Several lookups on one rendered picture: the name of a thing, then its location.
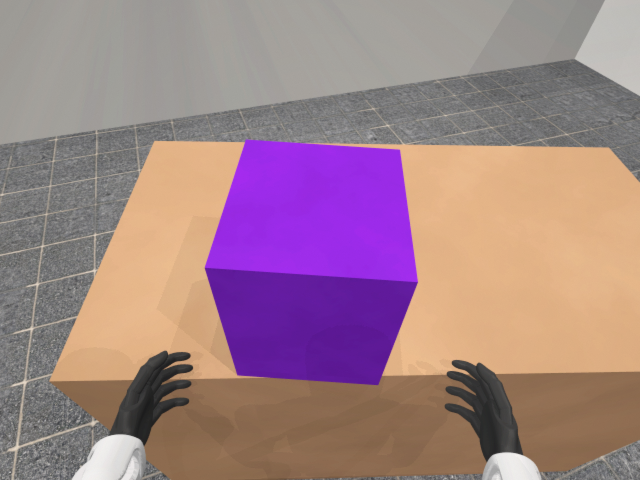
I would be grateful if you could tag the robot right hand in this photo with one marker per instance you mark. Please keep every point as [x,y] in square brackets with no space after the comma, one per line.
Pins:
[492,420]

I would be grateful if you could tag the robot right forearm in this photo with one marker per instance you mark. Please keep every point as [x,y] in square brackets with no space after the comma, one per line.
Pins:
[510,466]

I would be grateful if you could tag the robot left hand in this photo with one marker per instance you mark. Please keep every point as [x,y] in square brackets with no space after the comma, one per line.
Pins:
[141,407]

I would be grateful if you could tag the robot left forearm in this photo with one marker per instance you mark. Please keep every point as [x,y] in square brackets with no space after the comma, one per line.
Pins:
[115,457]

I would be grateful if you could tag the carton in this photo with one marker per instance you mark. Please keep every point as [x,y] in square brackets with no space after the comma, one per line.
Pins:
[312,266]

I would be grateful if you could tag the pedestal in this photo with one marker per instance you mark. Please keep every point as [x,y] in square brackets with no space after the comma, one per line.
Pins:
[527,260]

